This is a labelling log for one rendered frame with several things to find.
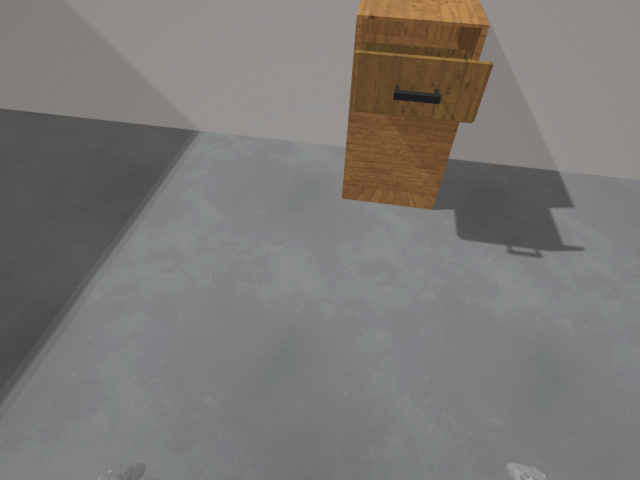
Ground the handle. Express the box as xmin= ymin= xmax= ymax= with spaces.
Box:
xmin=393 ymin=85 xmax=441 ymax=104

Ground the drawer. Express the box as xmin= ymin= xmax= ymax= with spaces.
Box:
xmin=350 ymin=41 xmax=493 ymax=123

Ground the cabinet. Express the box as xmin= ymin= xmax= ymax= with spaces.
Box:
xmin=342 ymin=0 xmax=490 ymax=210

